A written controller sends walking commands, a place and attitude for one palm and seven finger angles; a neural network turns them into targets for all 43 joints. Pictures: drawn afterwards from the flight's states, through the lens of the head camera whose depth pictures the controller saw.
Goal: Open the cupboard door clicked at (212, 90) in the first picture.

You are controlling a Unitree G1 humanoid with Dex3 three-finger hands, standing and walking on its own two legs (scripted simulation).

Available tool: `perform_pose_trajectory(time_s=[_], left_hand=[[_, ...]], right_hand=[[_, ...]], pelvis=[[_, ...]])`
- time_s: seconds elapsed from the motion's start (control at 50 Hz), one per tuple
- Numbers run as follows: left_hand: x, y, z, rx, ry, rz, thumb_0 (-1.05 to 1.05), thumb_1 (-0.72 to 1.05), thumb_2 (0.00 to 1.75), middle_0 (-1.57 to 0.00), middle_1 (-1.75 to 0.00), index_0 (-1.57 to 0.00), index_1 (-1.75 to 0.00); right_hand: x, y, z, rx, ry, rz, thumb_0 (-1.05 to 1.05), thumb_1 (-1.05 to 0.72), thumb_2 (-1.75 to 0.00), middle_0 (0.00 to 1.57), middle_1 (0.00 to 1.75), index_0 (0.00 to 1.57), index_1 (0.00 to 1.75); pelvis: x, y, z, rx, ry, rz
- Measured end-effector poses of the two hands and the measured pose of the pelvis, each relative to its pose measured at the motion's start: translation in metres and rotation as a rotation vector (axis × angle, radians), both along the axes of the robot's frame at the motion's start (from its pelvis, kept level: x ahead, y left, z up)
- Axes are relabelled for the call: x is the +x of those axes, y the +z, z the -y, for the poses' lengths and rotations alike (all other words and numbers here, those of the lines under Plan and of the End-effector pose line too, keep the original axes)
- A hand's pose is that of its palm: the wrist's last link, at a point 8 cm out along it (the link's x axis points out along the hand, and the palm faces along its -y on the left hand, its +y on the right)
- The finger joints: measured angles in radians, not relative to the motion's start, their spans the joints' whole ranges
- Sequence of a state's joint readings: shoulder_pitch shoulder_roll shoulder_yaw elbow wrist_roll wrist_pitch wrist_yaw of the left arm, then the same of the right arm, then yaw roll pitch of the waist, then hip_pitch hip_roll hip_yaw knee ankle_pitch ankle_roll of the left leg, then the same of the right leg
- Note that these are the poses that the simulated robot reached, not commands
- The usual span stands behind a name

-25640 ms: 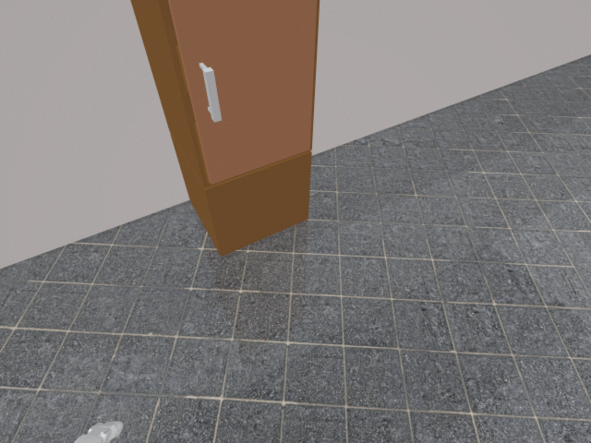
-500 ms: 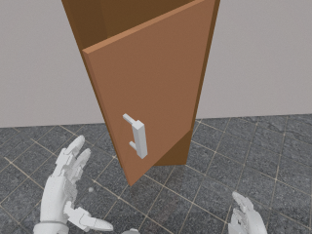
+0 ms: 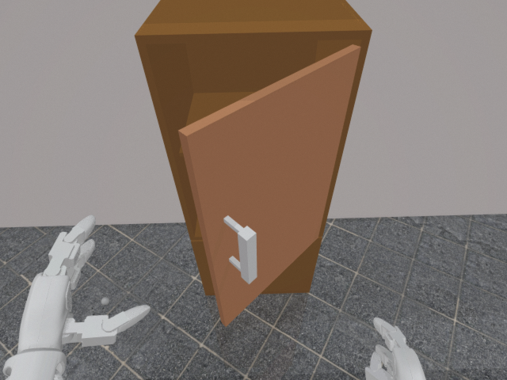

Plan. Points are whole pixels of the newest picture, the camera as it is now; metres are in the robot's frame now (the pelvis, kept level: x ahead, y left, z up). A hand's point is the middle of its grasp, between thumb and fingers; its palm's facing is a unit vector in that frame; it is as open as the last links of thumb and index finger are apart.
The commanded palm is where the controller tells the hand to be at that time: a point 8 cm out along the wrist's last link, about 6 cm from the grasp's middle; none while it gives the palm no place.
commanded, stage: draw the hand back to the body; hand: left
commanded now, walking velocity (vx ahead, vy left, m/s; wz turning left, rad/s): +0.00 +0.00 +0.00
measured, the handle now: (240, 250) +0.34 +0.07 +0.01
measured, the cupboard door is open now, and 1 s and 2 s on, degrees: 44 44 44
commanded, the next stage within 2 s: step back with the hand held close in 0.72 s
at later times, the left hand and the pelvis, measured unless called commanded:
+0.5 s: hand (48, 257) +0.20 +0.26 +0.18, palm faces +0.47 -0.79 -0.39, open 7.8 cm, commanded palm +0.15 +0.30 +0.19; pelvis +0.01 +0.00 +0.02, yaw -1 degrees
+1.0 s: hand (56, 259) +0.20 +0.25 +0.18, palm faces +0.43 -0.78 -0.46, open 7.4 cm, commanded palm +0.14 +0.28 +0.20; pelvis +0.00 -0.02 +0.02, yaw -1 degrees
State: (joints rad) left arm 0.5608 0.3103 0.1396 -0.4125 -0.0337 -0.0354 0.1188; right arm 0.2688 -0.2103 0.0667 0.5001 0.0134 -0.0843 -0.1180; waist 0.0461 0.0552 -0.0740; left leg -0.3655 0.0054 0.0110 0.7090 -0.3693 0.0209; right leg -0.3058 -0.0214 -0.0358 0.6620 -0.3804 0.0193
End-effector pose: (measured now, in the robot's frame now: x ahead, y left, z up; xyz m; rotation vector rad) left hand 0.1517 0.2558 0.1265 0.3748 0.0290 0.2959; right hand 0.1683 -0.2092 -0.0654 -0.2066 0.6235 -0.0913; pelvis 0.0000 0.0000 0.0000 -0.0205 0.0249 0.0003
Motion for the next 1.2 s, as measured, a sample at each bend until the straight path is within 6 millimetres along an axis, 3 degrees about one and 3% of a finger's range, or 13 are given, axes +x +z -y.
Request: perform_pose_trajectory(time_s=[0.16, 0.4, 0.5, 0.62, 0.94, 1.1, 1.2], left_hand=[[0.006, 0.034, -0.021, 0.058, 0.048, 0.092, 0.00, 0.29, 0.64, -0.19, -0.30, -0.18, -0.30], [0.007, 0.070, -0.047, 0.130, 0.141, 0.189, 0.01, 0.70, 0.82, -0.20, -0.30, -0.20, -0.30], [0.007, 0.067, -0.042, 0.108, 0.140, 0.181, 0.01, 0.82, 0.87, -0.21, -0.30, -0.20, -0.30], [0.006, 0.058, -0.031, 0.084, 0.121, 0.138, 0.02, 0.87, 0.89, -0.21, -0.30, -0.20, -0.30], [0.003, 0.078, -0.027, 0.165, 0.122, 0.195, 0.02, 0.89, 0.90, -0.21, -0.30, -0.21, -0.30], [0.001, 0.065, -0.021, 0.187, 0.022, 0.102, 0.02, 0.90, 0.90, -0.21, -0.30, -0.21, -0.30], [-0.009, 0.068, -0.027, 0.219, -0.016, 0.111, 0.02, 0.89, 0.90, -0.22, -0.30, -0.21, -0.30]], right_hand=[[0.007, 0.008, -0.004, 0.000, 0.017, 0.004, 0.01, -0.90, -0.90, 0.20, 0.30, 0.20, 0.30], [0.017, 0.014, 0.002, -0.013, 0.028, -0.009, 0.01, -0.90, -0.90, 0.20, 0.30, 0.20, 0.30], [0.017, 0.013, 0.007, -0.007, 0.028, -0.019, 0.01, -0.90, -0.90, 0.20, 0.30, 0.20, 0.30], [0.014, 0.013, 0.015, -0.012, 0.020, -0.033, 0.01, -0.90, -0.90, 0.20, 0.30, 0.20, 0.30], [0.009, 0.012, 0.028, -0.002, 0.008, -0.044, 0.01, -0.90, -0.90, 0.20, 0.30, 0.20, 0.30], [-0.011, 0.012, 0.044, -0.037, -0.079, -0.097, 0.01, -0.90, -0.90, 0.20, 0.30, 0.20, 0.30], [-0.030, 0.015, 0.046, -0.056, -0.123, -0.113, 0.01, -0.90, -0.90, 0.20, 0.30, 0.20, 0.30]], pelvis=[[0.006, 0.011, -0.005, 0.003, -0.007, 0.038], [0.009, 0.019, -0.002, 0.008, -0.013, 0.071], [0.009, 0.021, 0.001, 0.011, -0.013, 0.075], [0.008, 0.023, 0.006, 0.013, -0.014, 0.081], [0.000, 0.024, 0.019, 0.003, -0.005, 0.071], [-0.013, 0.023, 0.010, 0.004, -0.026, 0.027], [-0.027, 0.022, 0.004, 0.006, -0.033, 0.026]])
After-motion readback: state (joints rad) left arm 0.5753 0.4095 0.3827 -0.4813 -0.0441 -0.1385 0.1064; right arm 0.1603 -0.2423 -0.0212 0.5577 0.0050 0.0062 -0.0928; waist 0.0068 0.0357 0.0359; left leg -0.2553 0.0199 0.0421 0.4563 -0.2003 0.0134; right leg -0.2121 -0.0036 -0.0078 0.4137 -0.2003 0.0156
